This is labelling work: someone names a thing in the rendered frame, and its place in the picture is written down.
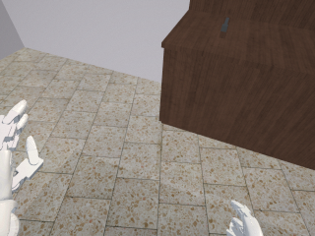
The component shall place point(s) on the right robot hand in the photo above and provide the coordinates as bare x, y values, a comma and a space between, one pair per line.
249, 226

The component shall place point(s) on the counter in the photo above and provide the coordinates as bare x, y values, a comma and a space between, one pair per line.
251, 86

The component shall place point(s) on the left robot hand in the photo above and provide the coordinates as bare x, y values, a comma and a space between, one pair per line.
11, 126

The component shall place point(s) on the robot left forearm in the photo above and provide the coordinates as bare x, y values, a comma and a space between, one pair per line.
10, 225

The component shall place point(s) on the tap lever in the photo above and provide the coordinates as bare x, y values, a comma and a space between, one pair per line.
225, 25

